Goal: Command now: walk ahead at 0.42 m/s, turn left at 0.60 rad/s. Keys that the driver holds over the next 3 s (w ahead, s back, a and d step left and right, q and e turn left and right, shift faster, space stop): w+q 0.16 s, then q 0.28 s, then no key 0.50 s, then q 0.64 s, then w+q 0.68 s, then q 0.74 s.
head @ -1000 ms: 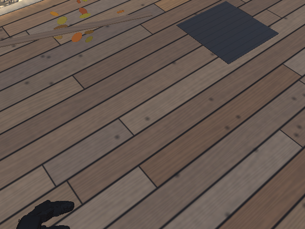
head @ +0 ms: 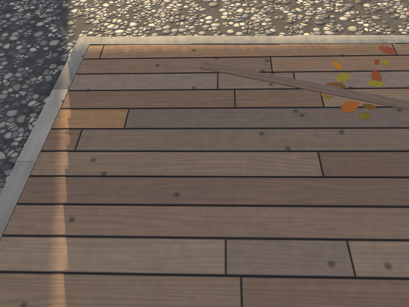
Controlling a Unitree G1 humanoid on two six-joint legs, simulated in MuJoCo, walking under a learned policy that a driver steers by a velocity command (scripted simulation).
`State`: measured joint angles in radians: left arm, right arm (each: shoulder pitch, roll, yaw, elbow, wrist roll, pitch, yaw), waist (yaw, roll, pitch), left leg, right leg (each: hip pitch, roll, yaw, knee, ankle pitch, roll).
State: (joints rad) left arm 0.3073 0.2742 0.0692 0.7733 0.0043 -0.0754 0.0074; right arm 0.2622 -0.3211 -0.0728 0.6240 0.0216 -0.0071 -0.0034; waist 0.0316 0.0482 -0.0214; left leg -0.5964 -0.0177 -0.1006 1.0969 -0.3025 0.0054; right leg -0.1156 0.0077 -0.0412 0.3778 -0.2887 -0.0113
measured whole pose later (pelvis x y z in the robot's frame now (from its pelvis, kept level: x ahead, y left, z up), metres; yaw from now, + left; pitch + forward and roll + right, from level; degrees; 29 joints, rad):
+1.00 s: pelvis +0.31 +0.07 -0.01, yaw +22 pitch +0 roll +0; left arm 0.16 0.24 0.01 0.68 0.01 -0.02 0.01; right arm 0.20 -0.25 -0.03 0.76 0.00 0.03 -0.01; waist 0.00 0.01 0.03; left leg -0.23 -0.08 -0.13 0.55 -0.31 0.02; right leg -0.28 0.00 0.01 0.55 -0.27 0.00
